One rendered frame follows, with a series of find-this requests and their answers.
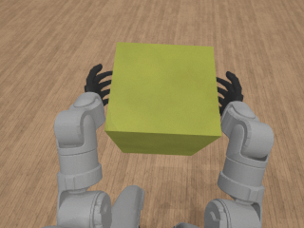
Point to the left robot forearm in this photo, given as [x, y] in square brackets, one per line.
[76, 141]

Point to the right robot forearm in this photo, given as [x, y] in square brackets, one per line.
[248, 151]

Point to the right robot upper arm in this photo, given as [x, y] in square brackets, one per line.
[227, 213]

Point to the robot right hand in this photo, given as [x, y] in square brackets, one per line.
[234, 91]

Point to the robot left hand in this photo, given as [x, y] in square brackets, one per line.
[93, 82]

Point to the robot left thigh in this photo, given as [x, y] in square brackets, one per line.
[125, 209]

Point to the left robot upper arm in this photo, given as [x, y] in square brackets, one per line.
[89, 209]

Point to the carton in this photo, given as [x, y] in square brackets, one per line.
[163, 99]

